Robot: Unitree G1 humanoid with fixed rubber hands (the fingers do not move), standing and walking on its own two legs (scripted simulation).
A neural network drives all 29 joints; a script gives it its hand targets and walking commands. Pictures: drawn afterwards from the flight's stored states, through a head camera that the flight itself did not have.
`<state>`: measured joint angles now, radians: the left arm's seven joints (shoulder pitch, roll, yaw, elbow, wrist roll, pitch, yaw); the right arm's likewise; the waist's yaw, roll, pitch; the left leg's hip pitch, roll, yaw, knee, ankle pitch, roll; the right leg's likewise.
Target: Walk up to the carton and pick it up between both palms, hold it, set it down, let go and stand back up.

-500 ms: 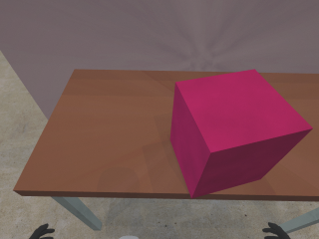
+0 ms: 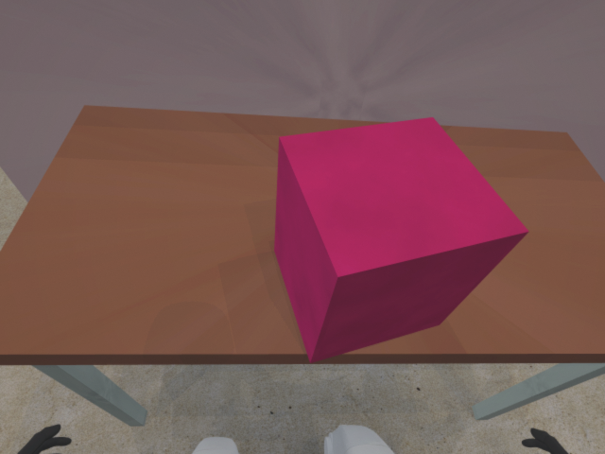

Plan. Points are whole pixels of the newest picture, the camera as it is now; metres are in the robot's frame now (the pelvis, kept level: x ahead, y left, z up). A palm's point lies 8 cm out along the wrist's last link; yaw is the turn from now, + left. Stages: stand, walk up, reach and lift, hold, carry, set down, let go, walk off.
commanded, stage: walk up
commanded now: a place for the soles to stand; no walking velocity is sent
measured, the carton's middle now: (369, 243) +0.36 -0.07 +0.08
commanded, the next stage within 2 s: none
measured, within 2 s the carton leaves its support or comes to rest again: neither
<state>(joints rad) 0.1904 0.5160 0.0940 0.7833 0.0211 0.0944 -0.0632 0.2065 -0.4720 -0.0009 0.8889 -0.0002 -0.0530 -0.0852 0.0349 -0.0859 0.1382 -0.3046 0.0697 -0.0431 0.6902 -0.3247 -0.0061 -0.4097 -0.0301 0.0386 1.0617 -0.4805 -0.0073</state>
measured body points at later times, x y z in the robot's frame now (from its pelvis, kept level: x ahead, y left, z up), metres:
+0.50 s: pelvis +0.01 -0.20 +0.01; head +0.08 -0.21 +0.45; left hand +0.08 +0.14 -0.09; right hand +0.06 -0.56 -0.10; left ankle +0.01 -0.04 -0.67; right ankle -0.01 -0.21 -0.71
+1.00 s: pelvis +0.02 -0.30 -0.01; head +0.09 -0.37 +0.42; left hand +0.03 +0.07 -0.04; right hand +0.19 -0.62 -0.16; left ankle +0.01 -0.13 -0.65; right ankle -0.04 -0.47 -0.71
